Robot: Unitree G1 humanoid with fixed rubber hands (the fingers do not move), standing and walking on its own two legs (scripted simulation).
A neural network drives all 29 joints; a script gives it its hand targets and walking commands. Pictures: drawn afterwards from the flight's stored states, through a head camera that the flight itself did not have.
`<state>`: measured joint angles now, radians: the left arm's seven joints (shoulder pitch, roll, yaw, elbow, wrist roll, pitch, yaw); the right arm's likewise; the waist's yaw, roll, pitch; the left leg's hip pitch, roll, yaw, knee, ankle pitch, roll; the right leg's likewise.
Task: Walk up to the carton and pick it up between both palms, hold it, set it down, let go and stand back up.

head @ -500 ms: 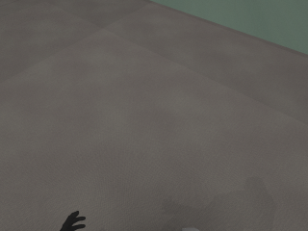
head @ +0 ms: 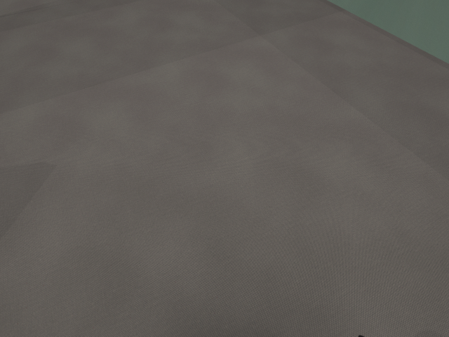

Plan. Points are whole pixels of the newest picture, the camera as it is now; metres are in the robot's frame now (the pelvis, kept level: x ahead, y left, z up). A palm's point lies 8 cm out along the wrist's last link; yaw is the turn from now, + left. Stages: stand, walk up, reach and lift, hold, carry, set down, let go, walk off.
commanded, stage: walk up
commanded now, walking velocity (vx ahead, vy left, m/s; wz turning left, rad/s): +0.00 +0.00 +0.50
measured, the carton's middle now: out of the picture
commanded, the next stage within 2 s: none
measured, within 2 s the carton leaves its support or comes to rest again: neither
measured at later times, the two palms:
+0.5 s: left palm out of the picture +0.07 +0.28 -0.11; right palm out of the picture +0.05 -0.21 -0.14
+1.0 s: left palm out of the picture -0.14 +0.21 -0.11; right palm out of the picture +0.15 -0.21 -0.13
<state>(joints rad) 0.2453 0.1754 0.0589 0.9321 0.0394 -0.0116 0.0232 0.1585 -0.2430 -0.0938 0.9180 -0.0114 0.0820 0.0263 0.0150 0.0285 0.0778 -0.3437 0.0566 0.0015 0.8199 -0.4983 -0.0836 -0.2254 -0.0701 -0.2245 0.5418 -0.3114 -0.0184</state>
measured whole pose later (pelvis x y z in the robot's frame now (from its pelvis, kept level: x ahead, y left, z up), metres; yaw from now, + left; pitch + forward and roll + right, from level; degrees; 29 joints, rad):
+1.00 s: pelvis -0.06 -0.03 +0.01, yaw +28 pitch -1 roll +1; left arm 0.27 0.19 0.04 0.86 0.03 0.00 0.03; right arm 0.13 -0.27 -0.07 0.89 -0.03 0.10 0.05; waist 0.02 0.04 0.11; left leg -0.42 0.05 0.01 1.00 -0.39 -0.08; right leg -0.20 -0.07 -0.28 0.49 -0.27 -0.06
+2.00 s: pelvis -0.12 -0.06 +0.00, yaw +58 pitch -1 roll +0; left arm 0.20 0.17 0.05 0.87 0.03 0.00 0.03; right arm 0.21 -0.27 -0.11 0.92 -0.02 0.08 0.03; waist -0.01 0.05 0.07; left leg -0.40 0.04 -0.04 0.96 -0.43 -0.11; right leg -0.20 -0.07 -0.21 0.51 -0.29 -0.02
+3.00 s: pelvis +0.11 +0.08 +0.00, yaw +85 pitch +1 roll -2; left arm 0.49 0.17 0.04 1.02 0.03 -0.08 0.00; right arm 0.07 -0.19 -0.09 0.88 -0.04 0.01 0.06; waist 0.07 0.01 -0.02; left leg -0.53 0.06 -0.03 0.94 -0.24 0.02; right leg -0.04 0.04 -0.31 0.33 -0.33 -0.07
